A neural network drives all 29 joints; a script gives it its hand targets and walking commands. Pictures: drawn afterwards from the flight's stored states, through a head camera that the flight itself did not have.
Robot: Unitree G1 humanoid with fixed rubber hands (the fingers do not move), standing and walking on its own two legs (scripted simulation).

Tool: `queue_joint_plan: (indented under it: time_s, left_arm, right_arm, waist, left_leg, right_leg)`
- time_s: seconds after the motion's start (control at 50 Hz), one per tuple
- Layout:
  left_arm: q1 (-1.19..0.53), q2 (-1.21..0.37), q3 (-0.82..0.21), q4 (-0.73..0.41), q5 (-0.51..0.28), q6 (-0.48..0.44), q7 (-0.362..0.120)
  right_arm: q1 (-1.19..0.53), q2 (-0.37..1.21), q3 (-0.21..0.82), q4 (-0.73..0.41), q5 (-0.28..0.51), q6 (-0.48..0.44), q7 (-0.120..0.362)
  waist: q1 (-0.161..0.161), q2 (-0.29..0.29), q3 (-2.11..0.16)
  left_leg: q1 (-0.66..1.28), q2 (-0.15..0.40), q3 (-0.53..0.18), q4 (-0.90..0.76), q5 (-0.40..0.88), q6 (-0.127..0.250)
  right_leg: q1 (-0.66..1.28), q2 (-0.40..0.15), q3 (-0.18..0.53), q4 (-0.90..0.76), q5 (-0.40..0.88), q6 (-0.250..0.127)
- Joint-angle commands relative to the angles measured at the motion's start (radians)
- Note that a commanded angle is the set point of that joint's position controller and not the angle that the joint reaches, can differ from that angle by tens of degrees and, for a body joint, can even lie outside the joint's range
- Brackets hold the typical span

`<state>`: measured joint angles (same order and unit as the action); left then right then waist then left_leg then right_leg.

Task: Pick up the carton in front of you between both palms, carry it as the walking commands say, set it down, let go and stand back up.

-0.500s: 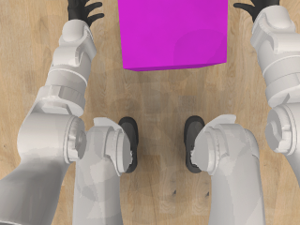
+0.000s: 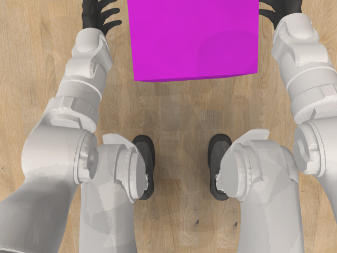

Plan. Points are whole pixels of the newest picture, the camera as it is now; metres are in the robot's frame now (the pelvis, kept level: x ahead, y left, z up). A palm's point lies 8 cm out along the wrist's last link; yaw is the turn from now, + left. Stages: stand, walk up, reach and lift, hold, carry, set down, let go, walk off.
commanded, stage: reach and lift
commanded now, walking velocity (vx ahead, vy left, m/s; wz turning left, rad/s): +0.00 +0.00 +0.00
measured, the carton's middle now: (189, 32) +0.52 -0.04 -0.25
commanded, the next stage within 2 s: none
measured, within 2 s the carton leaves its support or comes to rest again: leaves its support in 0.44 s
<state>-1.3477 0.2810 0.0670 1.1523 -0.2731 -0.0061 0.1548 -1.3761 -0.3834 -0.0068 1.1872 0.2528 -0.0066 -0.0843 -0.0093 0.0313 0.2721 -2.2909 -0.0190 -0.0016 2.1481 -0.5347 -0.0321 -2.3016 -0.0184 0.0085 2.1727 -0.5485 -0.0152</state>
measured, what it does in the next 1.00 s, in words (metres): rises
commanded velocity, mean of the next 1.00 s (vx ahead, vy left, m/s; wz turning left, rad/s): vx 0.00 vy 0.00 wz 0.00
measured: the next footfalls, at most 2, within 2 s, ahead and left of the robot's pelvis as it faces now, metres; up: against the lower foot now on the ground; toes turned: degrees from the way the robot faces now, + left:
none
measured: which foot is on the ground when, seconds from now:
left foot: down 0.00-1.00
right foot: down 0.00-1.00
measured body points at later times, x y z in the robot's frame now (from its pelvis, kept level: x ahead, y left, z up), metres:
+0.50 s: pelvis +0.00 +0.00 -0.01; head +0.34 -0.03 +0.26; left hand +0.55 +0.12 -0.16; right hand +0.54 -0.18 -0.17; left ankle +0.12 +0.13 -0.34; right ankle +0.11 -0.12 -0.34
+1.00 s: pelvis +0.00 +0.02 +0.10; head +0.25 -0.02 +0.48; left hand +0.51 +0.11 +0.04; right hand +0.49 -0.20 +0.04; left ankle +0.12 +0.13 -0.34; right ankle +0.11 -0.12 -0.34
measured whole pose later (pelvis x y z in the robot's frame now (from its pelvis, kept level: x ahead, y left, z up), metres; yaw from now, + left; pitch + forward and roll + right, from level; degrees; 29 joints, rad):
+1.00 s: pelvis +0.00 +0.02 +0.10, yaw -4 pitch +42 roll +1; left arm -1.01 -0.05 0.52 0.71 0.21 0.33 0.08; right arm -1.05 -0.06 -0.44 0.79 -0.21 0.33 -0.03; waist -0.01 0.03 -0.17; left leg -2.04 -0.09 -0.04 1.82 -0.51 -0.04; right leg -2.06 0.05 0.05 1.81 -0.48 0.03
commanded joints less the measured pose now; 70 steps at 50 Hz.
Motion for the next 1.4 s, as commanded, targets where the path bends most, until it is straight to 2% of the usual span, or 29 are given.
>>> queue_joint_plan:
  time_s: [0.0, 0.08, 0.14, 0.16, 0.18, 0.24, 0.3, 0.38, 0.44, 0.5, 0.56, 0.62, 0.7, 0.74, 0.84, 0.88, 0.94, 1.12, 1.24, 1.38]
  left_arm:
    - [-0.202, 0.038, 0.008, -0.080, 0.015, -0.025, 0.003]
    - [-0.249, -0.050, -0.029, -0.069, 0.002, -0.031, 0.008]
    - [-0.254, -0.082, -0.010, -0.045, 0.033, -0.035, 0.018]
    - [-0.312, -0.194, -0.057, -0.080, 0.017, -0.037, 0.002]
    - [-0.338, -0.256, -0.065, -0.062, 0.022, -0.040, -0.011]
    - [-0.513, -0.628, -0.128, -0.083, 0.058, -0.015, -0.097]
    - [-0.570, -0.804, -0.100, -0.120, 0.118, 0.023, -0.167]
    - [-0.607, -0.968, -0.125, -0.218, 0.092, 0.053, -0.208]
    - [-0.624, -1.084, -0.189, -0.320, 0.036, 0.074, -0.211]
    - [-0.605, -1.172, -0.234, -0.430, 0.025, 0.110, -0.213]
    - [-0.587, -1.213, -0.262, -0.552, 0.056, 0.157, -0.228]
    - [-0.544, -1.235, -0.251, -0.595, 0.118, 0.209, -0.246]
    - [-0.447, -1.259, -0.130, -0.464, 0.241, 0.272, -0.271]
    - [-0.409, -1.256, -0.053, -0.397, 0.309, 0.292, -0.276]
    - [-0.384, -1.292, -0.001, -0.366, 0.368, 0.314, -0.289]
    - [-0.371, -1.308, -0.008, -0.372, 0.370, 0.318, -0.295]
    - [-0.330, -1.335, -0.023, -0.378, 0.374, 0.328, -0.301]
    - [-0.202, -1.414, -0.178, -0.484, 0.307, 0.348, -0.317]
    - [-0.088, -1.434, -0.251, -0.517, 0.279, 0.355, -0.321]
    - [0.047, -1.435, -0.259, -0.512, 0.294, 0.347, -0.324]
  right_arm:
    - [-0.247, -0.058, 0.006, -0.065, 0.004, -0.022, 0.001]
    - [-0.302, 0.012, 0.050, -0.060, 0.016, -0.032, -0.002]
    - [-0.321, 0.044, 0.051, -0.045, -0.007, -0.036, -0.006]
    - [-0.373, 0.171, 0.101, -0.073, 0.014, -0.037, 0.010]
    - [-0.404, 0.232, 0.115, -0.054, 0.010, -0.040, 0.021]
    - [-0.568, 0.623, 0.196, -0.078, 0.000, -0.016, 0.105]
    - [-0.586, 0.818, 0.169, -0.111, -0.040, 0.022, 0.173]
    - [-0.620, 0.965, 0.190, -0.218, -0.025, 0.052, 0.209]
    - [-0.650, 1.059, 0.247, -0.354, 0.019, 0.069, 0.208]
    - [-0.639, 1.131, 0.284, -0.495, 0.023, 0.101, 0.202]
    - [-0.555, 1.208, 0.279, -0.581, -0.016, 0.156, 0.207]
    - [-0.455, 1.283, 0.239, -0.574, -0.083, 0.221, 0.223]
    - [-0.350, 1.354, 0.137, -0.430, -0.188, 0.288, 0.258]
    - [-0.330, 1.355, 0.066, -0.372, -0.242, 0.307, 0.275]
    - [-0.297, 1.333, -0.044, -0.324, -0.338, 0.325, 0.292]
    - [-0.285, 1.345, -0.050, -0.330, -0.347, 0.329, 0.296]
    - [-0.266, 1.368, -0.029, -0.360, -0.348, 0.336, 0.305]
    - [-0.152, 1.453, 0.135, -0.495, -0.281, 0.358, 0.318]
    - [-0.039, 1.483, 0.199, -0.533, -0.264, 0.363, 0.306]
    - [0.087, 1.510, 0.212, -0.532, -0.275, 0.354, 0.293]
  waist:
    - [-0.008, -0.058, -1.040]
    - [-0.011, -0.060, -1.054]
    - [-0.006, -0.063, -1.061]
    - [0.000, -0.072, -1.073]
    - [-0.006, -0.073, -1.068]
    - [-0.001, -0.056, -1.033]
    - [0.003, -0.058, -1.007]
    - [-0.008, -0.062, -1.160]
    - [-0.029, -0.069, -1.416]
    - [-0.047, -0.082, -1.610]
    - [-0.049, -0.098, -1.669]
    - [-0.030, -0.095, -1.580]
    - [0.011, -0.083, -1.321]
    - [0.022, -0.080, -1.232]
    - [-0.015, -0.038, -1.247]
    - [-0.025, -0.030, -1.286]
    - [-0.023, -0.025, -1.330]
    - [-0.016, -0.038, -1.452]
    - [-0.016, -0.040, -1.397]
    - [-0.005, -0.046, -1.276]
  left_leg:
    - [0.483, -0.034, 0.033, -0.140, 0.223, -0.010]
    - [0.526, -0.047, 0.029, -0.147, 0.223, -0.008]
    - [0.561, -0.059, 0.026, -0.152, 0.220, -0.005]
    - [0.569, -0.069, 0.028, -0.153, 0.227, 0.002]
    - [0.553, -0.073, 0.031, -0.150, 0.228, 0.001]
    - [0.519, -0.097, 0.036, -0.136, 0.202, 0.007]
    - [0.512, -0.118, 0.052, -0.116, 0.176, 0.016]
    - [0.561, -0.134, 0.077, -0.093, 0.242, 0.014]
    - [0.655, -0.145, 0.095, -0.082, 0.326, 0.005]
    - [0.709, -0.159, 0.104, -0.093, 0.375, 0.000]
    - [0.681, -0.167, 0.111, -0.131, 0.344, 0.000]
    - [0.613, -0.169, 0.115, -0.196, 0.246, 0.005]
    - [0.527, -0.163, 0.104, -0.296, 0.075, 0.024]
    - [0.517, -0.161, 0.094, -0.345, 0.027, 0.030]
    - [0.571, -0.169, 0.076, -0.451, 0.018, 0.023]
    - [0.618, -0.173, 0.075, -0.480, 0.028, 0.019]
    - [0.689, -0.174, 0.071, -0.529, 0.052, 0.016]
    - [0.892, -0.171, 0.052, -0.642, 0.180, 0.005]
    - [0.984, -0.170, 0.036, -0.731, 0.205, -0.002]
    - [1.090, -0.164, 0.013, -0.861, 0.206, 0.003]
  right_leg:
    - [0.572, 0.025, 0.027, -0.194, 0.264, 0.032]
    - [0.571, 0.033, 0.021, -0.202, 0.245, 0.033]
    - [0.567, 0.040, 0.010, -0.205, 0.229, 0.033]
    - [0.574, 0.049, 0.012, -0.208, 0.234, 0.027]
    - [0.572, 0.057, 0.010, -0.208, 0.241, 0.024]
    - [0.541, 0.082, 0.010, -0.193, 0.227, 0.017]
    - [0.520, 0.098, -0.013, -0.175, 0.196, 0.017]
    - [0.614, 0.116, -0.037, -0.152, 0.282, 0.013]
    - [0.759, 0.124, -0.060, -0.138, 0.392, 0.019]
    - [0.884, 0.139, -0.071, -0.150, 0.473, 0.025]
    - [0.948, 0.155, -0.077, -0.184, 0.474, 0.028]
    - [0.884, 0.166, -0.079, -0.247, 0.374, 0.030]
    - [0.705, 0.167, -0.072, -0.352, 0.149, 0.024]
    - [0.658, 0.169, -0.065, -0.400, 0.075, 0.019]
    - [0.709, 0.172, -0.065, -0.488, 0.073, 0.006]
    - [0.742, 0.172, -0.067, -0.516, 0.088, 0.005]
    - [0.785, 0.172, -0.070, -0.557, 0.110, 0.008]
    - [0.988, 0.180, -0.063, -0.660, 0.241, 0.026]
    - [1.105, 0.183, -0.044, -0.748, 0.274, 0.031]
    - [1.253, 0.180, -0.011, -0.878, 0.281, 0.030]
